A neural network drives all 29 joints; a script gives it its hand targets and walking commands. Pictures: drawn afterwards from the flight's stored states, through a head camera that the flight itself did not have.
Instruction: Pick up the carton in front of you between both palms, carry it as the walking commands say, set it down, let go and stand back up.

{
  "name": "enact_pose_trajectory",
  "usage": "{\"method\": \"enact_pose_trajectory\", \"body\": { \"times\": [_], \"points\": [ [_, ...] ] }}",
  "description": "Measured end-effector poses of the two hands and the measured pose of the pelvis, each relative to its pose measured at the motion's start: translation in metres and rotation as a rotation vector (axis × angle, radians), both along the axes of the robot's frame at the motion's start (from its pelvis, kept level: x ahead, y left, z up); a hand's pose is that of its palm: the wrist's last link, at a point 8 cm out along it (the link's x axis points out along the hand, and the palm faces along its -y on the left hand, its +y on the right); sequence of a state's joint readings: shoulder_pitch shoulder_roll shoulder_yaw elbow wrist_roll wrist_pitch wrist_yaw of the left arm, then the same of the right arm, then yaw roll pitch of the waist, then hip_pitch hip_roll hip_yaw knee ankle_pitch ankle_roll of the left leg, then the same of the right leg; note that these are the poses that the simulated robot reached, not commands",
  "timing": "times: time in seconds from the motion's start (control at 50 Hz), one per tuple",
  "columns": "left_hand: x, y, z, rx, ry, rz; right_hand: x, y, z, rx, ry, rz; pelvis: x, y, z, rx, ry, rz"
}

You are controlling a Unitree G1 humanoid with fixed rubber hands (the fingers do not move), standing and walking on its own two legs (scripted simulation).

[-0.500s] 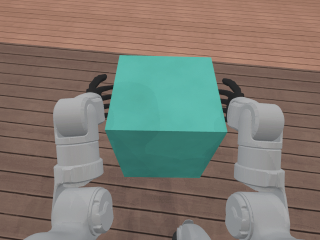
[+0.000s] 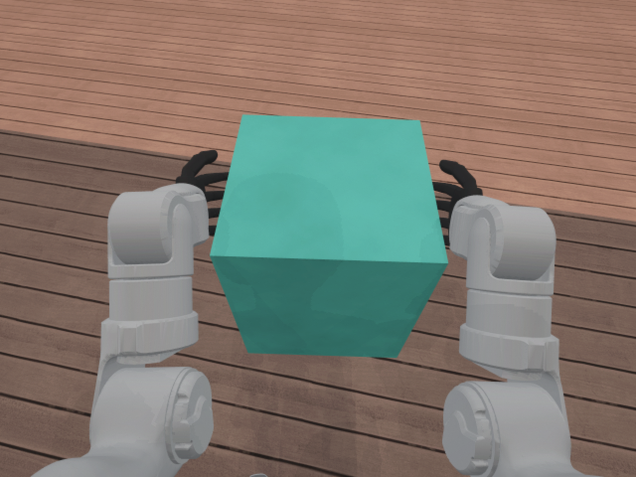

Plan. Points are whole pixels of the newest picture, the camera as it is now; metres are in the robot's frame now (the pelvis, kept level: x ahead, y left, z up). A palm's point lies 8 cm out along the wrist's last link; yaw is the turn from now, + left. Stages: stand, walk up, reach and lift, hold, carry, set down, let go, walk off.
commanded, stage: carry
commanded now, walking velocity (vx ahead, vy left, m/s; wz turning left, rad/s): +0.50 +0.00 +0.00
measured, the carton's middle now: (326, 246) +0.40 +0.00 +0.09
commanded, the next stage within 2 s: none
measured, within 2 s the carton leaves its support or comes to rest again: neither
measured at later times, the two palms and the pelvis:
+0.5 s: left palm (227, 67) +0.66 +0.15 +0.21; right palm (419, 55) +0.69 -0.15 +0.21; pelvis +0.30 -0.04 +0.06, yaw +0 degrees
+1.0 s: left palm out of the picture +1.01 +0.12 +0.28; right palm out of the picture +0.97 -0.18 +0.27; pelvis +0.61 +0.01 +0.12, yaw -1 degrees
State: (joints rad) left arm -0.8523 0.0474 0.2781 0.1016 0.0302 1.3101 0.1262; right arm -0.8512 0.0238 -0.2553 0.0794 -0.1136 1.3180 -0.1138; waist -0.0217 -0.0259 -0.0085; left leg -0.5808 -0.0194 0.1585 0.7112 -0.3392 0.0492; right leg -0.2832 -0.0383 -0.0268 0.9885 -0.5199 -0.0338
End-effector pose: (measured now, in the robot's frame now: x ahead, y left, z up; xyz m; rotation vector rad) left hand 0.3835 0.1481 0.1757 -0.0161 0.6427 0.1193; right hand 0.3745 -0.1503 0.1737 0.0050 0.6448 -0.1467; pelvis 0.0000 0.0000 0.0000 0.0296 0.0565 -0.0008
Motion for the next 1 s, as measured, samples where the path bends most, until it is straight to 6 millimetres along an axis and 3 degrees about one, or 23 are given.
{"method": "enact_pose_trajectory", "body": {
  "times": [0.12,0.24,0.38,0.48,0.56,0.64,0.72,0.78,0.88,1.0],
  "points": [
    [0.077,-0.031,0.010,0.002,0.086,-0.094,0.043,-0.028,0.004,0.004,0.088,-0.094,0.065,0.011,0.029,-0.033,0.005,-0.013],
    [0.151,-0.038,0.035,-0.017,0.026,-0.083,0.121,-0.036,0.036,0.011,0.026,-0.106,0.137,0.005,0.041,-0.041,0.021,-0.019],
    [0.234,-0.028,0.037,0.029,0.036,-0.002,0.238,-0.028,0.040,0.006,0.038,0.001,0.241,-0.022,0.038,-0.082,0.008,0.004],
    [0.266,-0.003,0.030,0.040,0.109,0.091,0.308,-0.002,0.039,0.015,0.108,0.099,0.293,-0.034,0.060,-0.051,0.008,0.002],
    [0.304,0.011,0.045,0.024,0.086,0.141,0.358,0.013,0.053,0.038,0.087,0.124,0.335,-0.036,0.075,-0.034,0.012,0.012],
    [0.362,0.016,0.069,0.006,0.024,0.146,0.410,0.018,0.074,0.047,0.024,0.108,0.385,-0.029,0.081,-0.029,0.025,0.015],
    [0.430,0.016,0.080,0.005,0.003,0.096,0.462,0.016,0.086,0.026,0.000,0.068,0.448,-0.015,0.078,-0.012,0.023,0.009],
    [0.482,0.007,0.080,0.016,0.023,0.021,0.491,0.006,0.084,-0.008,0.019,0.013,0.490,0.000,0.078,0.005,0.004,-0.002],
    [0.548,-0.019,0.080,0.022,0.114,-0.072,0.523,-0.018,0.075,-0.012,0.113,-0.067,0.544,0.011,0.101,-0.026,0.007,-0.007],
    [0.622,-0.033,0.100,-0.004,0.062,-0.087,0.592,-0.032,0.101,-0.004,0.059,-0.104,0.611,0.008,0.116,-0.039,0.018,-0.017]
  ]
}}
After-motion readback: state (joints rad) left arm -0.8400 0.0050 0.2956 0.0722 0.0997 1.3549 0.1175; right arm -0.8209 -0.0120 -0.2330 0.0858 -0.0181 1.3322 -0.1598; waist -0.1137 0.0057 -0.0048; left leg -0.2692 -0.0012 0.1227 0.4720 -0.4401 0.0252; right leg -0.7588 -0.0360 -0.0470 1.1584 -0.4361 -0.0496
